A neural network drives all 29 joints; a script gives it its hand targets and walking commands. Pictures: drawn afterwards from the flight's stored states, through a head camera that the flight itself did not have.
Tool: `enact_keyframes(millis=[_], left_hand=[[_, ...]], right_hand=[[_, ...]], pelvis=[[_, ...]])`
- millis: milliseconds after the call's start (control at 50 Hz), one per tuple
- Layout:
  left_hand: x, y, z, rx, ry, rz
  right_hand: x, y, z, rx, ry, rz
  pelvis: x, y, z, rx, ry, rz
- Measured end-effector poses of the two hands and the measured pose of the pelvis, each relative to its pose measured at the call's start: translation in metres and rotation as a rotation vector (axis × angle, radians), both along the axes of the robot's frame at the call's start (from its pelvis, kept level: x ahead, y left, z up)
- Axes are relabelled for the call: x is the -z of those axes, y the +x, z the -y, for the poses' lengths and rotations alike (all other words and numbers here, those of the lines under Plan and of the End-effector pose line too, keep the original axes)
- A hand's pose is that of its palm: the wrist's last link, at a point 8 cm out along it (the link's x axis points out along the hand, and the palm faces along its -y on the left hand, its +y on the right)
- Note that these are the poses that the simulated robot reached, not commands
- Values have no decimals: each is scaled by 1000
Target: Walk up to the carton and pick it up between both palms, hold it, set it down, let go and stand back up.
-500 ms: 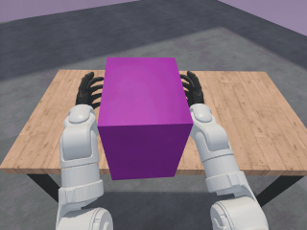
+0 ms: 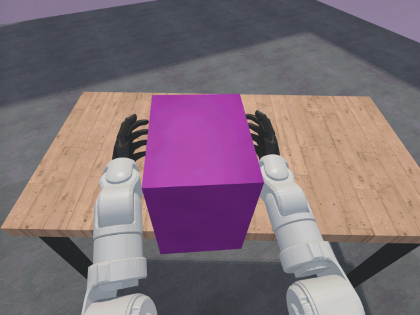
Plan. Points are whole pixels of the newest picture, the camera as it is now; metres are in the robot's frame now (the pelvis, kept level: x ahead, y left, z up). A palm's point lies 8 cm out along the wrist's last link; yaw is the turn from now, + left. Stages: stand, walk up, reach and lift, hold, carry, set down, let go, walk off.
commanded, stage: set down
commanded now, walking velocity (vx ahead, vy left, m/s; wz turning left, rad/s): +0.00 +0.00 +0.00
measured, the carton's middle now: (199, 176) +0.36 +0.00 +0.07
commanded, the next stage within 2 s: none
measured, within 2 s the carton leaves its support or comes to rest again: rests again in 1.72 s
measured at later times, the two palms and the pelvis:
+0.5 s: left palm (129, 166) +0.37 +0.13 +0.09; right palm (260, 158) +0.38 -0.12 +0.09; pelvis +0.01 +0.01 +0.00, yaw +1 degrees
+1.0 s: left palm (136, 163) +0.40 +0.13 +0.07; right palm (259, 158) +0.40 -0.13 +0.07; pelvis +0.01 +0.00 +0.00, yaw +1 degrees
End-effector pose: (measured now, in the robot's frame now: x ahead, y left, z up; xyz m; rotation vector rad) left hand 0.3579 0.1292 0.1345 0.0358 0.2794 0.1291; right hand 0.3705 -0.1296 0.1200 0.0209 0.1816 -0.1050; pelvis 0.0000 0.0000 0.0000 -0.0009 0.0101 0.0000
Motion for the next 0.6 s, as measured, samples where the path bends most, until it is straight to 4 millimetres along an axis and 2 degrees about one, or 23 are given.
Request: enact_keyframes(millis=[160,600], left_hand=[[18,3,-2,6,2,-9],[47,21,-4,28,15,0]], right_hand=[[14,2,-1,3,-16,-9],[35,17,-5,13,-46,-23]], pelvis=[[0,5,-1,-4,0,-14],[0,11,-6,-16,-1,-110]])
